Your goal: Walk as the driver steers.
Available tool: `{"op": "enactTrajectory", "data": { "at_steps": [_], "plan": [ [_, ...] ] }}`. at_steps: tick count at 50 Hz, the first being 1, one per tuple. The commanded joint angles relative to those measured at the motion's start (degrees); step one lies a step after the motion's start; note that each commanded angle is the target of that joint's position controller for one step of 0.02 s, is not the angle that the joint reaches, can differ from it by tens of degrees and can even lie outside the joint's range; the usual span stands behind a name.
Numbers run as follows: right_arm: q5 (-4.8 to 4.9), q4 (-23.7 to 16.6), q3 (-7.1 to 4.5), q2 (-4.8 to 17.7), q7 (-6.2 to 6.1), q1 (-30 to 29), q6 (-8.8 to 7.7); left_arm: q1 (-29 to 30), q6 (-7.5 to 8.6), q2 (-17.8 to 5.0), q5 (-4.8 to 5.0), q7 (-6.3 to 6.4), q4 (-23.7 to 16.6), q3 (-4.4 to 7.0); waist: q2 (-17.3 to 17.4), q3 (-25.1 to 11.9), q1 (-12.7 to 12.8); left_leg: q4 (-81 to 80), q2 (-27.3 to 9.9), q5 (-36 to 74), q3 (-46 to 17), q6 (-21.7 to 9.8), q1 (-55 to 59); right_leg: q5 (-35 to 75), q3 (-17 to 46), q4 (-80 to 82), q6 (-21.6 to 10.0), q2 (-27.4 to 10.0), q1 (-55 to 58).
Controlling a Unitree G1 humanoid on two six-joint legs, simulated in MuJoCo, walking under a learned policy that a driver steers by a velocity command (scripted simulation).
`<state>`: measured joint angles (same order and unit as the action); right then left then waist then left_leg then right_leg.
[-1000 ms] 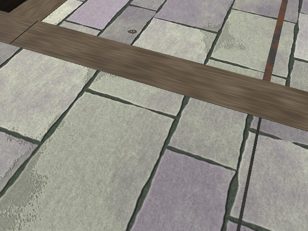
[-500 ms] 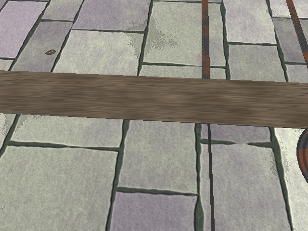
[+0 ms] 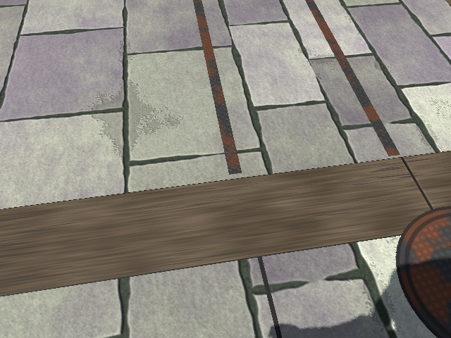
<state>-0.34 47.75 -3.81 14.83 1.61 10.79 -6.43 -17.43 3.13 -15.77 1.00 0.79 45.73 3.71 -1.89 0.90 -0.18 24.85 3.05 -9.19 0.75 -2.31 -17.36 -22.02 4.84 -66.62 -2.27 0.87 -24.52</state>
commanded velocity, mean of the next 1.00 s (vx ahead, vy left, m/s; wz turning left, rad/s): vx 0.50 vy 0.00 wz -0.03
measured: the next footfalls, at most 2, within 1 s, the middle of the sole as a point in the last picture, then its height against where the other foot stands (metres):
right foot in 0.34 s outside the picture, level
left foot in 0.88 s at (211, 284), level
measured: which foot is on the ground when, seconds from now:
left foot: down 0.00-0.36, up 0.38-0.86, down 0.88-1.00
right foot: up 0.00-0.32, down 0.34-0.90, up 0.92-1.00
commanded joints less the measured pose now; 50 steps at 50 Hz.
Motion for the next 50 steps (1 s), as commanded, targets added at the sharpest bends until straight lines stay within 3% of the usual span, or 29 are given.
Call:
{"op": "enactTrajectory", "data": {
  "at_steps": [1, 5, 9, 13, 15, 16, 17, 18, 19, 20, 21, 22, 23, 24, 27, 30, 34, 39, 41, 42, 43, 44, 45, 46, 47, 48, 49, 50],
  "plan": [
    [0.01, -1.9, -0.75, 5.3, -0.24, 1.4, -0.47, 1.1, 1.13, -4.2, -0.24, -0.26, -5.0, 1.19, 7.4, -1.8, -0.1, -13.9, -15.6, 2.4, -18.7, -10.4, 11.0, 2.9, 1.0, 4.4, 0.3, -6.4, -12.6],
    [0.87, -0.7, -1.68, 9.3, -0.94, 3.7, -0.16, 7.6, 1.23, -2.0, -0.83, -0.58, -7.4, -0.13, 6.1, -0.8, -1.4, -17.0, -15.5, 8.6, -12.5, -11.1, 9.5, 11.8, -1.6, 18.0, 2.0, -7.5, -13.0],
    [1.6, 0.7, -1.66, 10.4, -1.1, 7.2, 0.64, 14.5, 1.62, -1.9, -0.28, -1.39, -8.9, -0.68, 6.2, 0.3, -3.9, -16.7, -13.6, 10.4, -6.9, -9.0, 8.9, 22.6, -4.1, 30.3, 2.5, -5.2, -7.8],
    [1.99, 2.5, -1.59, 11.1, -1.1, 10.7, 1.72, 19.3, 1.91, -3.2, 0.23, -2.35, -11.0, -0.52, 6.9, 1.6, -4.5, -14.0, -16.6, 11.3, -7.8, -7.8, 14.5, 20.4, -4.4, 35.6, 0.9, -4.0, -7.2],
    [2.07, 2.8, -1.81, 12.2, -1.33, 10.1, 2.4, 17.0, 2.11, -4.8, 0.13, -2.63, -10.8, 0.12, 7.5, 0.4, -2.0, -10.0, -17.4, 17.9, -7.4, -6.5, 16.4, 17.6, -5.3, 38.2, -0.8, -2.7, -2.2],
    [2.2, 2.7, -1.68, 12.1, -1.49, 9.4, 2.63, 12.0, 2.11, -6.4, -0.19, -2.46, -9.3, 1.02, 7.0, -2.4, 1.1, -4.1, -15.8, 26.1, -5.3, -5.3, 15.8, 17.8, -6.6, 40.2, -2.1, -1.4, 5.6],
    [1.76, 2.3, -1.04, 10.6, -1.62, 9.4, 2.67, 3.4, 2.02, -9.2, -0.5, -1.99, -6.9, 2.45, 5.8, -8.0, 4.9, 6.6, -12.9, 28.3, -2.7, -3.5, 11.6, 18.4, -5.6, 39.8, -4.0, -2.3, 18.4],
    [-0.17, 0.3, 0.46, 7.1, -1.73, 9.4, 2.34, -7.2, 1.6, -14.1, -1.19, -1.27, -5.3, 3.68, -2.9, -16.9, 8.3, 26.0, -9.1, 10.7, 0.5, -1.0, -0.5, 20.8, 8.9, 38.1, -8.3, -14.9, 35.0],
    [0.7, -0.3, 1.82, 2.2, -1.38, 15.5, 1.06, -8.0, 1.26, -16.6, -1.08, -1.77, -4.3, 3.89, -17.1, -22.1, 4.4, 41.7, -0.7, -23.5, -1.8, 1.1, -20.0, 8.7, 33.5, 45.9, -16.5, -24.3, 47.3],
    [1.94, 0.1, 0.32, 8.8, -1.07, 11.5, 0.3, -6.9, 1.3, -10.9, -0.43, -2.0, -4.7, 2.48, -9.3, -17.0, 6.2, 47.4, -4.1, -23.8, -6.5, 0.5, -26.5, 1.5, 33.2, 48.6, -14.7, -22.3, 43.7],
    [2.63, -1.3, -0.2, 10.4, -0.82, 6.8, -0.13, -3.0, 1.48, -9.0, -0.3, -2.0, -5.2, 1.68, -6.7, -9.9, 5.5, 47.1, -6.6, -18.0, -5.4, -0.2, -28.7, 4.1, 25.1, 49.6, -12.6, -20.2, 36.6],
    [2.16, -1.4, -0.12, 9.5, -1.04, 4.9, -0.05, 0.7, 1.56, -7.9, -0.71, -2.16, -5.7, 1.24, -2.5, -6.4, 3.7, 44.7, -8.8, -13.1, -4.3, 0.0, -26.4, 9.6, 19.5, 51.0, -11.7, -17.7, 29.5],
    [1.3, -1.4, -0.33, 9.0, -1.16, 4.2, 0.31, 3.3, 1.65, -6.5, -1.08, -2.39, -6.0, 0.89, -1.9, -3.7, 2.2, 41.6, -10.1, -10.0, -4.3, 0.6, -24.4, 14.0, 15.5, 52.8, -11.3, -15.7, 23.9],
    [1.18, -1.3, -0.33, 8.2, -1.07, 5.2, 0.9, 4.5, 1.89, -5.9, -1.5, -2.44, -6.0, 0.71, -3.2, -3.3, 0.4, 40.0, -11.2, -7.9, -4.7, 0.9, -21.1, 16.6, 13.0, 54.5, -11.2, -14.6, 20.1],
    [0.84, -1.5, 0.06, 5.8, -1.28, 4.6, 2.34, 4.3, 2.86, -6.7, -1.02, -2.31, -4.6, 1.14, -2.4, -2.0, -1.1, 35.4, -11.6, -3.9, -4.0, 2.4, -20.0, 21.6, 8.1, 57.9, -12.3, -13.7, 15.7],
    [0.33, -3.3, 0.37, 5.1, -1.24, -1.1, 2.35, 1.9, 2.76, -7.9, -0.88, -1.53, -2.9, 1.47, -0.8, 0.0, 0.2, 25.7, -11.5, 5.0, -3.9, 3.5, -22.8, 23.8, 4.3, 59.3, -11.8, -12.9, 16.1],
    [0.67, -5.3, 1.08, 3.8, -0.33, -8.8, 1.61, -1.8, 2.29, -9.0, -0.4, -0.89, -0.6, 1.6, -0.8, 1.5, 3.0, 12.6, -9.0, 15.4, -1.7, 3.0, -19.3, 23.6, -0.3, 59.3, -9.6, -11.2, 16.6],
    [1.13, -8.4, 1.18, 4.6, 1.12, -15.0, 1.14, -6.5, 0.87, -9.6, 0.02, -0.52, 2.6, 1.79, -1.5, 3.1, 4.4, 6.0, -7.2, 11.2, -1.5, 0.7, -20.7, 27.1, 0.6, 54.9, -8.7, -14.8, 25.6],
    [1.14, -8.4, 0.82, 5.7, 1.44, -13.3, 0.99, -6.2, 0.13, -10.2, 0.03, -0.17, 3.2, 2.01, -2.5, 1.9, 2.7, 4.4, -6.0, 6.7, -0.7, -0.8, -17.3, 33.0, 0.8, 51.7, -7.6, -15.7, 28.4],
    [1.02, -7.7, 0.25, 6.8, 1.41, -10.0, 0.9, -5.4, -0.17, -10.7, 0.08, -0.03, 3.1, 2.13, -3.3, -0.1, 0.7, 3.7, -4.4, 5.1, 0.8, -1.8, -11.9, 41.5, 0.2, 48.0, -6.8, -15.2, 28.8],
    [0.83, -5.5, -0.99, 8.8, 1.13, -2.6, 0.89, -4.4, -0.55, -10.3, 0.04, 0.13, 3.0, 1.85, -3.0, -4.5, -3.3, 2.4, -2.6, 6.4, 2.5, -3.3, -1.6, 48.9, -2.0, 39.5, -5.5, -12.6, 27.5],
    [0.41, -2.9, -2.31, 12.3, 0.61, 7.4, 1.05, -4.3, -0.6, -8.8, -0.59, 0.5, 2.0, 1.11, -0.6, -12.3, -7.0, 5.6, -7.5, 10.6, -2.3, -6.1, 14.3, 42.8, -5.1, 25.9, -3.4, -9.7, 19.6],
    [0.03, -1.9, -3.61, 17.7, 0.32, 13.5, 1.63, -11.3, 0.63, -2.9, -1.22, 0.0, 0.6, -0.61, 12.4, -20.9, -5.0, 3.6, -21.4, 3.8, -28.1, -15.6, 37.1, 18.2, -7.3, 3.1, 1.2, -0.8, -3.8],
    [1.51, -1.4, -2.61, 14.3, 0.65, 14.5, 2.08, -10.4, 2.09, -3.9, -1.12, -0.43, 1.3, -0.62, 16.5, -24.4, -5.7, -5.5, -24.2, -3.8, -44.0, -18.5, 41.3, -10.7, -0.4, -5.8, 1.8, 2.3, -13.7],
    [1.87, -2.2, -1.67, 11.6, 0.61, 10.5, 2.28, -5.4, 3.11, -8.3, 0.34, -0.93, -0.4, 0.6, 12.8, -15.5, -5.7, -6.9, -22.5, -9.9, -38.1, -15.7, 35.4, -9.2, 1.2, -9.9, 1.1, -1.4, -20.1],
    [1.34, -3.5, -1.27, 9.9, 0.39, 6.7, 2.46, -0.5, 3.69, -8.3, 0.82, -0.93, -1.7, 0.53, 8.1, -9.2, -4.9, -7.9, -20.0, -8.7, -31.1, -13.9, 26.7, -4.1, -0.3, -8.1, 0.6, -3.9, -20.9],
    [0.65, -4.0, -0.96, 8.7, 0.35, 3.8, 2.59, 1.7, 3.77, -7.8, 0.09, -0.62, -2.3, 0.67, 5.0, -4.5, -3.1, -9.6, -17.7, -5.2, -26.1, -13.1, 18.2, 0.1, -1.1, -3.6, 0.7, -5.7, -19.1],
    [-0.08, -4.7, -0.49, 7.2, 0.31, 2.0, 2.46, 1.3, 3.41, -7.6, -0.67, -0.37, -2.2, 1.0, 5.3, -2.8, -1.0, -11.1, -15.7, -1.1, -22.9, -12.4, 12.3, 2.9, -0.5, 0.4, 0.9, -7.2, -15.1]
  ]
}}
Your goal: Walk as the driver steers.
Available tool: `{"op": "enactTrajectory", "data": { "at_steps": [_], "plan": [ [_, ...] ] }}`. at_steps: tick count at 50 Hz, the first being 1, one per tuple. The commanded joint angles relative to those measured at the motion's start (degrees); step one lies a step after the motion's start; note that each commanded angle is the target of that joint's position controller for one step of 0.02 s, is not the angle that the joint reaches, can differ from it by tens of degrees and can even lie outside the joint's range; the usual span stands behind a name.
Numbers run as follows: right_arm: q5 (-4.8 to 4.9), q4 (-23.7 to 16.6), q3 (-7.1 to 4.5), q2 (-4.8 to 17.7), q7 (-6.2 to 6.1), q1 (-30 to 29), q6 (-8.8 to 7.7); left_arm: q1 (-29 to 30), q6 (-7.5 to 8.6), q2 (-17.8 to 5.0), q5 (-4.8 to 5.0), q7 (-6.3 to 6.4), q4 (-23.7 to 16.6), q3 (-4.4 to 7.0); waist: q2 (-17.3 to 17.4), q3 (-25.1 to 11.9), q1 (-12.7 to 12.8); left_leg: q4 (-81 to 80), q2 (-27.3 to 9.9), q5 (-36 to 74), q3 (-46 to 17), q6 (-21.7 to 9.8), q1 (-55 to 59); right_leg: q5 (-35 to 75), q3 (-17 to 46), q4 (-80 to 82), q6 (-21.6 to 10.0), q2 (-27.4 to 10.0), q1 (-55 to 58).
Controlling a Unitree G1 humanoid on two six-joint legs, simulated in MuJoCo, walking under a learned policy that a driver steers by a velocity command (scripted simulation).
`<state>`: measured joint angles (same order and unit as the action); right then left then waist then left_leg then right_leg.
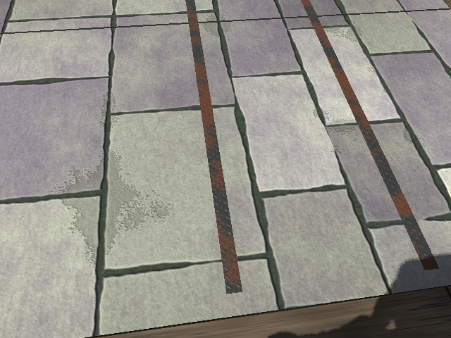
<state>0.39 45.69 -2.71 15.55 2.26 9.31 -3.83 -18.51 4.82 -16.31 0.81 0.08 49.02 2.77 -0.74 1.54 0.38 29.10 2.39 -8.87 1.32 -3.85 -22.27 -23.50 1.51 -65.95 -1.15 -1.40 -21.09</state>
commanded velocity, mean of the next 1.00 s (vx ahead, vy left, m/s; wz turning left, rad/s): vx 0.50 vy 0.00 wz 0.36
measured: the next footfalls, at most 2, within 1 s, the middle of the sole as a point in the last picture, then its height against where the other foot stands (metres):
right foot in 0.36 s outside the picture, level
left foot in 0.88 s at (161, 337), level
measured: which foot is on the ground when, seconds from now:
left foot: down 0.00-0.36, up 0.38-0.86, down 0.88-1.00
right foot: up 0.00-0.34, down 0.36-0.86, up 0.88-1.00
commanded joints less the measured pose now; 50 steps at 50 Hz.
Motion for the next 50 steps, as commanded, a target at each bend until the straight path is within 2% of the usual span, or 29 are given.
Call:
{"op": "enactTrajectory", "data": {
  "at_steps": [1, 3, 5, 10, 13, 15, 17, 18, 19, 20, 21, 22, 23, 25, 27, 30, 32, 34, 35, 40, 42, 43, 44, 45, 46, 47, 48, 49, 50],
  "plan": [
    [-1.06, -2.9, -1.47, 5.8, -0.4, 2.9, -0.17, 1.3, 1.24, -6.1, -0.74, 0.31, -5.4, 1.91, 5.2, -3.1, -0.2, -16.8, -13.9, 0.6, -22.3, -11.1, 13.7, 5.7, 2.9, 2.0, 0.2, -5.2, -15.5],
    [-0.42, -2.9, -1.96, 6.8, -0.86, 3.5, -0.53, 1.1, 0.39, -4.9, -1.17, 0.6, -5.6, 1.79, 5.9, -2.9, 0.8, -18.7, -12.9, 3.5, -19.5, -12.1, 9.9, 7.5, 2.2, 6.9, 1.6, -5.1, -13.3],
    [-0.11, -2.5, -2.67, 8.6, -1.66, 5.2, -0.69, 5.5, 0.06, -4.3, -1.38, 0.94, -7.1, 1.53, 5.1, -1.4, 0.0, -19.7, -12.3, 4.9, -17.6, -11.9, 8.2, 13.4, 2.1, 14.4, 2.9, -4.7, -14.4],
    [0.86, -1.1, -3.31, 9.8, -3.04, 10.7, 0.18, 16.2, 1.11, -2.6, -0.86, -0.13, -9.9, 0.69, 4.7, -0.2, -3.6, -17.7, -9.9, 3.3, -14.9, -8.7, 6.9, 28.9, 2.0, 31.7, 3.9, -1.4, -9.4],
    [1.18, -0.6, -3.51, 10.2, -3.38, 13.5, 0.96, 20.7, 2.04, -3.9, -0.51, -0.96, -11.9, 1.05, 4.7, -0.1, -4.6, -14.5, -10.6, 2.4, -18.1, -8.1, 9.8, 28.6, 2.9, 36.7, 3.3, 0.2, -7.2],
    [0.94, -0.6, -3.67, 10.3, -3.67, 14.3, 1.57, 19.9, 2.54, -5.6, -0.4, -1.25, -12.2, 1.62, 6.1, -0.5, -3.9, -10.8, -11.8, 2.1, -21.5, -7.3, 13.1, 23.9, 3.2, 38.8, 2.3, 0.4, -5.3],
    [0.83, -1.2, -3.51, 9.2, -3.84, 13.7, 2.14, 14.3, 2.91, -6.7, -0.24, -1.24, -11.0, 2.36, 7.4, -2.2, -0.7, -6.2, -10.7, 1.9, -23.1, -5.9, 13.4, 21.0, 2.3, 41.5, 0.3, 0.3, 2.2],
    [0.48, -2.0, -2.73, 7.0, -3.7, 13.3, 2.1, 8.5, 3.08, -8.4, -0.97, -0.92, -10.0, 3.09, 6.1, -6.8, 2.0, 1.1, -8.0, 1.4, -21.2, -4.3, 10.7, 20.7, 4.3, 40.4, -2.0, -2.9, 12.1],
    [-0.45, -3.4, -1.58, 3.8, -3.56, 13.5, 1.95, -0.1, 2.99, -11.8, -1.3, -0.48, -9.1, 3.99, -1.5, -14.2, 5.4, 17.7, -3.4, -9.0, -15.1, -1.9, 3.2, 18.1, 13.4, 39.7, -4.7, -12.6, 25.4],
    [1.47, -5.6, -1.0, 1.7, -3.49, 20.6, 1.2, -3.2, 1.88, -15.4, -1.32, -0.94, -6.9, 5.02, -21.8, -19.6, 1.9, 35.1, 1.9, -26.1, -8.3, 0.6, -16.2, 0.4, 38.2, 45.8, -12.4, -22.7, 39.4],
    [1.91, -4.1, -2.17, 7.3, -3.47, 19.4, 1.04, -1.9, 1.6, -9.5, -0.34, -1.18, -8.1, 3.61, -14.4, -14.4, 3.3, 42.4, -2.0, -24.1, -10.8, 1.4, -22.6, -9.1, 40.3, 49.0, -11.4, -22.1, 36.5],
    [1.81, -4.7, -3.02, 9.9, -3.38, 14.2, 1.41, 0.4, 1.38, -6.9, -0.36, -1.05, -8.3, 2.85, -8.2, -7.9, 4.3, 43.8, -3.6, -18.1, -10.3, 1.7, -23.6, -5.9, 30.7, 49.5, -9.1, -19.8, 30.3],
    [1.47, -4.9, -3.22, 9.5, -3.56, 12.4, 1.88, 4.2, 1.27, -6.4, -1.17, -1.08, -8.7, 2.48, -4.3, -4.8, 2.7, 42.3, -5.3, -13.3, -9.5, 2.3, -20.5, 3.4, 23.8, 50.8, -8.2, -17.3, 23.7],
    [1.06, -5.6, -3.58, 8.0, -3.43, 11.5, 2.76, 7.8, 1.22, -4.5, -1.76, -1.03, -7.9, 2.06, -5.9, -1.4, 0.1, 36.9, -8.4, -9.7, -9.6, 2.8, -15.8, 15.1, 14.1, 52.9, -7.9, -14.3, 15.7],
    [1.3, -6.5, -3.41, 6.1, -3.19, 10.8, 3.73, 7.9, 1.72, -4.3, -1.22, -1.17, -6.8, 2.36, -6.1, -0.9, -0.2, 33.7, -9.5, -8.6, -8.3, 3.1, -14.5, 18.9, 9.3, 55.1, -8.6, -13.6, 14.0],
    [0.54, -9.5, -2.55, 3.7, -2.66, 5.3, 3.57, 5.7, 2.08, -6.8, -1.21, -1.45, -4.5, 3.21, -2.9, -0.5, 0.8, 24.9, -9.5, -3.9, -8.2, 2.8, -16.8, 24.3, 5.7, 56.8, -10.7, -13.8, 15.2],
    [0.5, -9.2, -1.88, 2.3, -1.88, 5.1, 2.82, 4.8, 1.59, -8.0, -0.91, -1.41, -3.0, 3.54, -2.6, -2.2, 0.8, 20.3, -9.5, 1.3, -7.2, 2.5, -14.8, 28.9, 2.7, 56.9, -11.7, -13.5, 16.7],
    [0.52, -9.8, -1.68, 2.6, -1.29, 2.6, 2.43, 4.8, 1.03, -8.6, -0.59, -1.37, -2.2, 3.61, -2.3, -1.5, 1.3, 16.7, -8.7, 4.6, -4.7, 2.8, -12.6, 31.9, -1.1, 56.5, -11.5, -12.4, 15.7],
    [0.29, -8.4, -2.7, 4.8, -1.07, 5.2, 2.23, 3.6, 1.27, -9.5, -1.36, -1.32, -2.1, 3.91, -1.5, -4.1, 1.0, 23.3, -8.5, 10.9, -4.7, 2.9, -10.5, 35.4, -1.2, 53.5, -12.3, -14.0, 16.4],
    [0.66, -12.0, -2.25, 4.3, 0.07, -3.3, 1.98, 0.1, 0.14, -8.6, 0.68, -1.12, 0.0, 3.32, -4.0, 1.2, 2.4, 18.7, -7.7, 0.3, -0.9, 0.7, -14.4, 32.7, -1.6, 47.2, -11.0, -15.0, 19.5],
    [0.35, -10.2, -3.19, 6.0, 0.45, 3.5, 1.28, 2.6, -0.05, -10.5, 0.91, -0.79, -0.4, 3.67, -5.2, -2.3, -2.4, 14.2, -3.3, -1.6, 3.9, -1.3, 2.2, 45.1, -4.9, 37.0, -9.0, -13.3, 13.2],
    [0.63, -6.3, -4.71, 8.0, 0.45, 14.8, 0.92, 4.5, 0.19, -10.0, 0.91, -0.6, -0.7, 3.31, -3.8, -6.9, -8.5, 10.2, -0.5, 3.6, 6.2, -2.6, 16.9, 49.5, -7.0, 24.5, -7.3, -10.9, 7.8],
    [0.61, -3.1, -6.05, 12.1, -0.53, 24.9, 0.74, 7.7, 1.3, -8.5, 0.23, -0.48, -2.0, 2.85, 2.6, -8.4, -13.9, 5.4, -4.7, 9.4, 0.2, -5.3, 29.4, 35.7, -8.3, 4.5, -3.6, -6.9, -4.9],
    [0.24, -5.9, -5.26, 16.4, -0.72, 18.8, 0.46, -1.5, 2.73, -1.6, -0.78, -1.42, -3.6, 1.04, 19.2, -10.8, -4.0, 0.8, -19.1, 11.5, -25.8, -13.7, 34.4, -11.5, -3.1, -15.1, -1.7, 0.9, -20.8],
    [1.33, -6.5, -4.27, 13.2, 0.39, 19.5, 0.04, -0.8, 3.71, -5.7, 1.49, -1.95, -3.5, 1.66, 16.3, -13.2, -6.1, -7.2, -23.0, 10.8, -36.4, -17.7, 32.8, -11.8, 3.6, -16.4, -2.7, 1.4, -25.4],
    [1.82, -5.0, -4.21, 11.7, 0.92, 19.1, -0.18, 6.0, 3.05, -7.1, 2.9, -1.77, -5.9, 2.25, 11.1, -6.4, -5.9, -9.4, -22.5, 5.4, -32.9, -16.4, 28.5, -8.4, 2.2, -14.3, -3.2, -0.7, -30.5],
    [1.7, -5.1, -3.82, 10.3, 1.04, 15.2, -0.09, 8.7, 2.33, -6.0, 2.13, -1.34, -7.0, 1.79, 5.8, -4.1, -4.1, -8.9, -21.7, 3.1, -30.5, -14.9, 23.2, -5.1, 2.4, -10.9, -3.3, -3.0, -30.0],
    [1.15, -5.9, -2.99, 8.1, 0.98, 10.5, -0.19, 8.1, 1.17, -5.8, 0.86, -1.0, -6.4, 1.94, 2.8, -1.8, -1.5, -8.7, -21.0, 5.1, -26.6, -13.6, 16.1, -2.3, 2.8, -7.2, -2.8, -4.7, -26.4],
    [0.53, -6.6, -2.44, 6.9, 0.59, 8.5, -0.7, 6.2, 0.22, -5.3, 0.89, -1.23, -5.5, 1.74, 1.1, -1.4, 0.4, -9.8, -19.6, 2.4, -22.9, -12.9, 10.8, 1.1, 3.2, -1.0, -2.4, -6.5, -22.0]
  ]
}}
Over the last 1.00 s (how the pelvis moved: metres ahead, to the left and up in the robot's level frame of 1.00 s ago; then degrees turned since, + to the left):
0.54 -0.02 0.00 1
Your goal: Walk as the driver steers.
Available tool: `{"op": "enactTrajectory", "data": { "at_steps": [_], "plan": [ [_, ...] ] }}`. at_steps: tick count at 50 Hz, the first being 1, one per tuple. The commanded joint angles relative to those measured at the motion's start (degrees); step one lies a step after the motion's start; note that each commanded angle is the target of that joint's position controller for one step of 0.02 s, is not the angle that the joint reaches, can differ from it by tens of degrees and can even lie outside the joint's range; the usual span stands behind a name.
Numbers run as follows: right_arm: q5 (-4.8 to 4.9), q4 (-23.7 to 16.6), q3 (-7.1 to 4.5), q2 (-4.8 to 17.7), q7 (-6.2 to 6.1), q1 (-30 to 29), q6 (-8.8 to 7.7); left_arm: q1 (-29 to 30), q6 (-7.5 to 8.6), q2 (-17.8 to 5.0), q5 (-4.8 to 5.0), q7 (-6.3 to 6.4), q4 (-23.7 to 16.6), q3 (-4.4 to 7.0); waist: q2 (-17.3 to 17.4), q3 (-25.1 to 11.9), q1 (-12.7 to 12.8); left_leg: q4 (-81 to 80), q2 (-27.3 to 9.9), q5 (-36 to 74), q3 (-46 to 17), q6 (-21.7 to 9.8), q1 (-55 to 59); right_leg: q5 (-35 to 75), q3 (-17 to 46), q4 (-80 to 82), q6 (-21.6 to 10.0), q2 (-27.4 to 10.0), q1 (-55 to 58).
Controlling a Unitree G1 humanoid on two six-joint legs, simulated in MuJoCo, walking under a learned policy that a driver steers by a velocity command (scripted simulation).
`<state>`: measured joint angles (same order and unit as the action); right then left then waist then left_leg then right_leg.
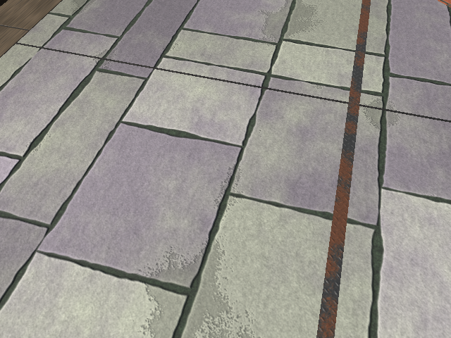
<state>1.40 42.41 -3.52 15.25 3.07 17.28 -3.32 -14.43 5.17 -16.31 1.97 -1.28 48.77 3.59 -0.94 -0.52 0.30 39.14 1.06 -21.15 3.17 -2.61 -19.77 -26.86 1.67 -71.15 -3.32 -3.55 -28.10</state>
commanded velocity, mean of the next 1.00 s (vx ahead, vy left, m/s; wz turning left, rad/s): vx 0.50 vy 0.00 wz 0.00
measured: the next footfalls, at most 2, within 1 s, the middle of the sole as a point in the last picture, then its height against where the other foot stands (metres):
right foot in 0.36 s outside the picture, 0.14 m lower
left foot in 0.82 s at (207, 301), level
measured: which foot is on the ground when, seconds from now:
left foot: down 0.00-0.36, up 0.38-0.80, down 0.82-1.00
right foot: up 0.00-0.34, down 0.36-0.84, up 0.86-1.00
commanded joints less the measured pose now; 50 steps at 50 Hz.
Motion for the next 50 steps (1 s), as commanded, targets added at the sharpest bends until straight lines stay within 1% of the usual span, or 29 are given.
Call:
{"op": "enactTrajectory", "data": {
  "at_steps": [1, 2, 5, 7, 11, 15, 16, 17, 18, 19, 20, 21, 22, 23, 24, 26, 28, 31, 36, 38, 40, 41, 42, 43, 44, 45, 46, 48, 50],
  "plan": [
    [-1.1, -3.1, -1.96, 8.0, -0.77, -0.7, -1.8, 1.6, -0.64, -4.1, -1.0, -0.23, -4.8, 0.71, 2.3, 0.8, 1.0, -20.6, -18.2, 16.7, -23.6, -14.2, 6.4, 9.5, 2.8, 5.5, 0.2, -4.4, -13.2],
    [-1.13, -2.6, -1.84, 7.7, -1.57, 0.1, -2.78, 4.8, -0.44, -5.6, -0.44, -0.55, -5.8, 1.38, 2.4, 2.3, 0.9, -21.4, -16.2, 12.5, -20.6, -11.8, 7.0, 16.8, 5.3, 12.0, -0.1, -5.2, -15.1],
    [-0.6, 0.0, -2.09, 7.5, -4.59, 3.0, -2.9, 12.0, 0.84, -2.3, -2.77, -2.07, -8.2, 0.17, 3.2, 2.7, -0.6, -20.0, -8.8, 8.4, -9.6, -8.8, 0.7, 43.2, 0.2, 32.8, -0.5, -1.0, -6.9],
    [-0.39, 1.3, -2.41, 7.9, -5.4, 5.5, -2.59, 12.7, 0.8, -1.0, -2.74, -3.45, -7.9, -0.22, 2.4, 1.3, -1.5, -18.3, -7.6, 5.4, -6.1, -7.3, -4.8, 56.9, -2.3, 37.3, -1.2, 2.2, 3.7],
    [0.16, 3.5, -2.0, 5.2, -4.69, 10.2, -1.74, 19.3, -0.09, -1.0, -1.56, -4.37, -10.7, -1.03, 3.3, 4.2, -4.1, -8.8, -9.8, 2.0, -8.6, -6.3, 2.8, 51.6, 0.5, 42.8, -2.6, 1.2, -1.4],
    [0.38, 4.1, -2.02, 5.2, -5.79, 12.2, 0.12, 19.2, 0.55, -1.7, -1.37, -4.08, -9.4, -1.27, 1.7, 6.5, -5.6, 2.8, -12.2, 9.4, -12.9, -5.7, 15.9, 47.2, 2.8, 53.4, -1.2, -2.9, -7.9],
    [0.18, 4.7, -2.23, 6.1, -5.63, 12.2, 0.56, 14.8, 0.6, -2.3, -1.51, -3.79, -7.8, -0.78, 1.8, 4.8, -3.7, 8.5, -11.8, 13.7, -12.2, -5.7, 15.3, 45.9, 1.9, 54.5, -1.7, -2.8, -2.6],
    [-0.1, 5.2, -2.22, 6.2, -5.05, 11.3, 0.79, 4.9, 0.62, -3.5, -1.86, -3.29, -4.3, 0.14, 0.6, 0.5, 1.1, 19.3, -9.2, 17.7, -9.3, -5.3, 9.9, 47.2, -1.1, 55.3, -3.0, -0.8, 11.3],
    [-0.61, 5.1, -2.14, 5.5, -4.14, 10.5, -0.14, -5.3, 0.3, -5.7, -2.43, -2.95, -0.8, 1.16, -3.0, -4.9, 5.5, 37.3, -4.4, 10.3, -6.2, -3.6, -1.6, 55.2, -0.3, 50.9, -5.4, -2.7, 29.1],
    [-0.5, 4.6, -0.84, 0.4, -2.94, 15.4, -1.57, -10.9, 0.12, -7.9, -3.29, -2.92, 0.6, 1.16, -13.8, -13.6, 4.7, 60.7, 0.8, -23.8, -5.5, -0.7, -24.0, 77.4, 7.9, 33.1, -10.7, -11.9, 52.9],
    [1.15, 2.6, -0.06, 3.2, -2.79, 14.9, -3.78, -14.5, -0.76, -8.6, -2.21, -1.85, 0.5, 1.85, -16.1, -20.3, 8.3, 58.9, -0.1, -20.2, -14.3, -0.8, -32.7, 73.7, 16.2, 31.7, -14.1, -15.9, 61.1],
    [2.68, 0.8, -1.04, 6.8, -2.8, 10.9, -5.1, -10.7, -1.14, -11.1, -1.99, -0.85, -0.8, 2.81, -12.6, -19.8, 6.6, 50.6, -2.2, -10.6, -15.6, 0.3, -37.2, 47.3, 22.4, 39.7, -18.2, -18.8, 57.9],
    [2.58, -0.6, -0.95, 6.9, -3.79, 6.1, -5.05, -6.1, -1.41, -11.3, -2.4, 0.1, -1.5, 2.88, -7.2, -16.1, 3.7, 49.2, -5.2, -3.9, -10.4, 1.8, -38.7, 26.0, 29.9, 47.6, -18.9, -20.1, 49.8],
    [1.03, -0.3, -1.36, 8.1, -5.02, 3.4, -3.96, 0.7, -1.24, -6.6, -3.21, 0.51, -4.3, 1.17, 1.8, -11.5, 1.5, 45.0, -7.0, 2.8, -10.0, 3.9, -34.7, 25.2, 31.6, 52.4, -18.5, -20.7, 37.4],
    [-0.06, 0.1, -1.3, 6.3, -5.66, 4.4, -2.29, 4.3, -0.93, -6.4, -2.96, 0.26, -3.9, 0.97, 1.8, -6.2, -1.9, 41.0, -8.3, 3.4, -9.7, 6.0, -28.8, 32.4, 30.3, 53.9, -19.4, -20.1, 25.1],
    [-1.47, 0.4, -0.77, 3.5, -5.5, 3.4, -0.63, 5.7, -0.1, -4.4, -2.45, -0.23, -3.3, 0.51, -0.4, -0.7, -3.7, 28.8, -11.4, 2.3, -10.4, 7.3, -22.9, 36.4, 20.9, 56.6, -15.9, -15.2, 13.9],
    [-1.85, -0.8, -0.5, 2.6, -5.07, -1.5, -0.85, 3.3, 0.3, -5.6, -2.33, 0.56, -2.0, 1.01, -2.9, 0.0, -1.9, 17.9, -10.7, 9.5, -8.1, 6.5, -19.5, 40.8, 12.3, 58.2, -12.7, -10.1, 12.2],
    [-1.49, -1.8, 0.22, 0.3, -3.92, -8.6, -1.59, -0.9, -0.03, -6.6, -1.07, 1.72, 0.0, 1.55, -1.9, -0.5, 0.9, 2.0, -7.0, 22.1, -4.9, 4.1, -14.1, 43.5, 5.0, 59.2, -9.4, -5.9, 15.1],
    [-0.72, -4.5, 0.03, 0.9, -2.16, -18.2, -2.05, -6.9, -1.47, -6.6, -0.15, 1.78, 3.3, 1.63, -1.7, 1.5, 3.7, -8.4, -3.9, 23.8, -3.9, 1.3, -15.2, 37.2, 5.3, 57.4, -7.6, -8.3, 26.7],
    [-0.76, -4.7, -0.48, 2.4, -1.54, -17.9, -2.17, -6.6, -2.02, -7.7, -0.42, 1.79, 3.7, 1.97, -2.9, 1.3, 2.3, -9.8, -3.1, 19.7, -3.6, -0.4, -12.5, 40.5, 5.6, 54.9, -6.8, -9.6, 29.3],
    [-1.03, -2.0, -2.06, 5.6, -1.62, -8.8, -2.19, -4.1, -2.3, -8.0, -0.56, 1.8, 3.3, 1.84, -2.9, -4.0, -3.3, -11.7, -0.6, 18.6, -1.4, -2.9, 2.5, 52.7, 3.0, 44.5, -4.8, -7.1, 27.5],
    [-1.48, 0.5, -3.29, 8.9, -1.97, 1.5, -2.17, -3.2, -2.27, -6.7, -1.31, 1.85, 2.2, 1.16, -0.5, -10.9, -7.5, -9.0, -5.4, 22.1, -6.6, -5.8, 18.8, 46.7, 0.7, 31.4, -2.7, -4.0, 19.1],
    [-1.95, 1.6, -4.58, 14.6, -2.19, 7.8, -1.97, -9.6, -1.27, -1.4, -1.98, 1.5, 1.5, -0.66, 11.2, -19.3, -6.6, -10.9, -19.7, 16.2, -30.2, -14.7, 41.1, 20.8, -2.6, 8.5, 1.3, 4.7, -2.5],
    [-1.06, 2.2, -3.72, 11.5, -2.1, 9.8, -1.66, -9.1, -0.13, -3.2, -1.52, 0.85, 2.1, -0.44, 14.5, -22.9, -7.6, -18.3, -23.5, 8.4, -44.9, -17.5, 44.2, -6.6, 4.2, 0.0, 1.4, 6.6, -11.6],
    [-0.89, 1.4, -2.81, 9.1, -2.35, 4.8, -1.72, -4.8, 0.34, -7.4, 0.26, 0.5, 1.1, 0.75, 10.3, -13.6, -7.2, -20.2, -22.3, 3.0, -38.1, -14.6, 37.2, -4.2, 5.6, -3.5, 0.8, 3.4, -16.9],
    [-1.16, 0.4, -2.28, 7.6, -2.57, 0.2, -1.75, -0.8, 0.32, -7.5, 0.66, 0.57, 0.1, 0.79, 6.5, -7.3, -5.8, -22.2, -20.3, 3.7, -30.7, -12.5, 28.1, 1.1, 4.1, -1.4, 0.4, 0.4, -16.5],
    [-1.6, 0.4, -1.74, 5.9, -2.34, -3.5, -1.96, 0.9, -0.1, -6.9, -0.07, 0.85, -0.1, 0.96, 4.2, -2.8, -4.0, -24.8, -18.2, 6.6, -25.5, -11.2, 19.7, 5.0, 3.4, 2.7, 0.5, -1.6, -14.4],
    [-2.14, 0.7, -1.21, 3.9, -2.14, -7.0, -2.77, -1.5, -1.8, -5.3, -0.5, 1.41, 0.8, 1.26, 6.4, -0.7, -0.5, -28.8, -15.6, 11.5, -18.5, -9.4, 11.0, 9.2, 4.3, 7.0, 1.0, -3.6, -7.5],
    [-2.31, 1.6, -1.36, 4.4, -2.13, -7.1, -3.52, -2.1, -2.81, -3.6, -0.44, 1.77, 1.0, 1.18, 5.8, 0.6, 0.4, -30.9, -15.2, 19.8, -13.1, -9.5, 8.5, 12.5, 4.7, 9.1, 2.1, -3.4, -6.8]
  ]
}}
Over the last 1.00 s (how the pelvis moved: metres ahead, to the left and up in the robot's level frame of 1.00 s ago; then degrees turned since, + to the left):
0.48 0.10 -0.01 23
